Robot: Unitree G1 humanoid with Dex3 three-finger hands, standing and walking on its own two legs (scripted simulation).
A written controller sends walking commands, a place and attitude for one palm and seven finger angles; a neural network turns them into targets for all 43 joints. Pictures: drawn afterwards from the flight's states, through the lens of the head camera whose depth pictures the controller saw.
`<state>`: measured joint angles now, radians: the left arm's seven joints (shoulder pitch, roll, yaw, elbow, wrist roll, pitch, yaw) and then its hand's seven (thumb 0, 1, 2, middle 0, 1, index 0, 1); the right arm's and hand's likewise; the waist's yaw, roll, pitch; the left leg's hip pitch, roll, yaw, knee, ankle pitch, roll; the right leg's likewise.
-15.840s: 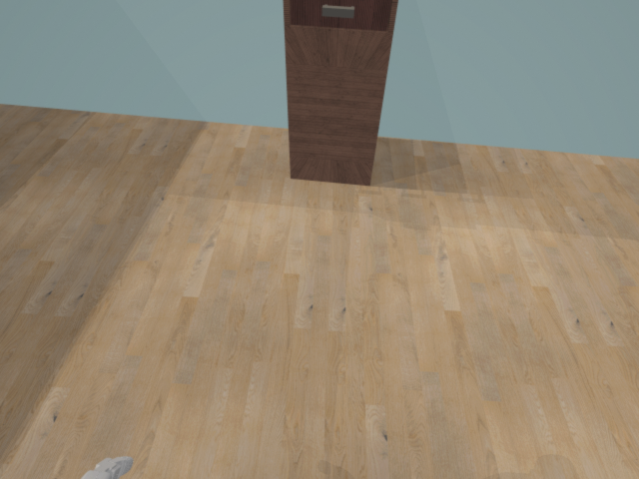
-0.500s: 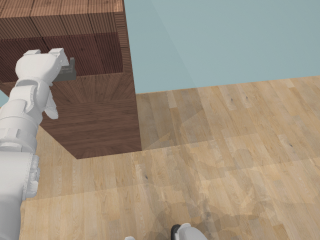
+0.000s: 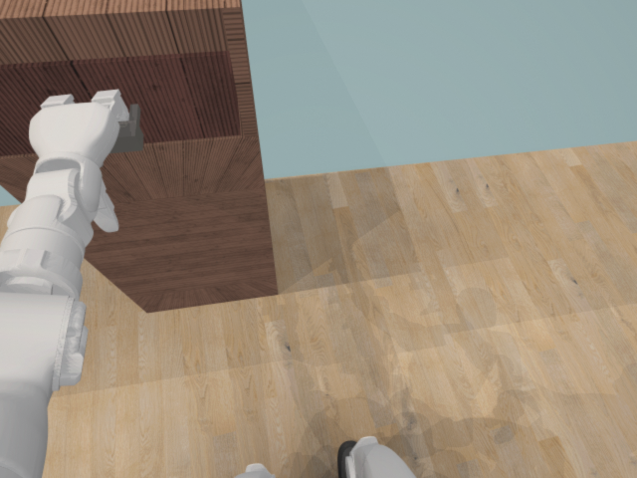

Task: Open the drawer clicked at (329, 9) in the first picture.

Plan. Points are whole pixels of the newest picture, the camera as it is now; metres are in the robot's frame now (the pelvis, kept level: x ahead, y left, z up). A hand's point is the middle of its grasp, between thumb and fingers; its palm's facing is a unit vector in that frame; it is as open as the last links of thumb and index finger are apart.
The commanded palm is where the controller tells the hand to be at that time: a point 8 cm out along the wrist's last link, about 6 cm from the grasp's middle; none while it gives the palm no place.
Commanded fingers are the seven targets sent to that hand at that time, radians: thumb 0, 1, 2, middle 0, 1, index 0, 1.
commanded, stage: lower the fingers behind the handle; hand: left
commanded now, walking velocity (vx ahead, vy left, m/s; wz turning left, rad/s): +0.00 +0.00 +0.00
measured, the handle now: (96, 126) +0.56 +0.25 +0.06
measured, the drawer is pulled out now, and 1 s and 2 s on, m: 0.00 0.00 0.06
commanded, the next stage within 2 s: close the thumb around the handle in 0.12 s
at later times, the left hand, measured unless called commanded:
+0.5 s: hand (99, 164) +0.52 +0.25 +0.04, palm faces -0.05 -0.03 -1.00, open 11.6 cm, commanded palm +0.50 +0.25 +0.10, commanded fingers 0.00 0.34 0.66 -0.36 -1.29 -0.36 -1.29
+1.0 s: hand (98, 164) +0.51 +0.25 +0.04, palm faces -0.07 -0.01 -1.00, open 6.0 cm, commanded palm +0.50 +0.25 +0.10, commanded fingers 0.00 0.90 0.90 -0.40 -1.35 -0.40 -1.35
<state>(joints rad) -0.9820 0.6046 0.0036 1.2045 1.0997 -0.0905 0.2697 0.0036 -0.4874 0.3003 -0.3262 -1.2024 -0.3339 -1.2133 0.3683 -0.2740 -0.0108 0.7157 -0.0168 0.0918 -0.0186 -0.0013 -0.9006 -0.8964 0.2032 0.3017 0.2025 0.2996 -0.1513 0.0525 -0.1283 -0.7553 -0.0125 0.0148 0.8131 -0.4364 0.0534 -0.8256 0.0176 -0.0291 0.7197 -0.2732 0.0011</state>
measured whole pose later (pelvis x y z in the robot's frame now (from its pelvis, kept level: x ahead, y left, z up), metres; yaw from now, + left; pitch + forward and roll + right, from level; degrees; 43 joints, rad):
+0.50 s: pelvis +0.01 +0.00 +0.00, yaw +0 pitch +22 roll -2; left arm -0.93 0.60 0.02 1.15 1.10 -0.12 0.28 0.00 -0.14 0.45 -0.34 -1.23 -0.35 -1.24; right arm 0.38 -0.28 -0.03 0.72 -0.03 0.09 -0.01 0.00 -0.90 -0.90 0.20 0.30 0.20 0.30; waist -0.13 0.06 -0.14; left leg -0.75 -0.01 0.01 0.82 -0.45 0.05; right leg -0.82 0.02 -0.03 0.72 -0.29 0.00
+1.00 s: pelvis +0.01 +0.00 +0.00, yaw +0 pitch +22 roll -2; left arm -0.93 0.60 0.00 1.15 1.10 -0.11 0.27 0.00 0.64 0.81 -0.36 -1.33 -0.39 -1.34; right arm 0.37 -0.28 -0.03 0.72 -0.02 0.09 -0.02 0.00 -0.90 -0.90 0.20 0.30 0.20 0.30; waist -0.13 0.06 -0.13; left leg -0.74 -0.01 0.01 0.80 -0.45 0.05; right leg -0.81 0.02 -0.03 0.72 -0.29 0.00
